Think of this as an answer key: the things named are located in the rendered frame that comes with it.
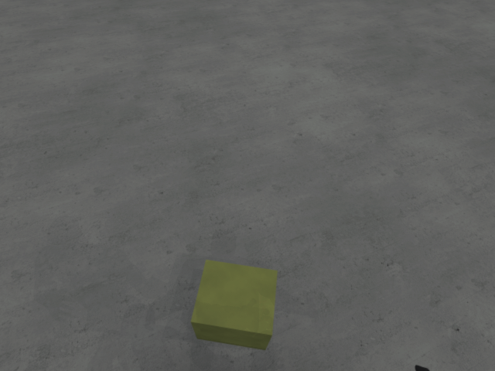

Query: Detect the carton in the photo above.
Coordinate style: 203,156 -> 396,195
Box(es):
191,260 -> 278,350

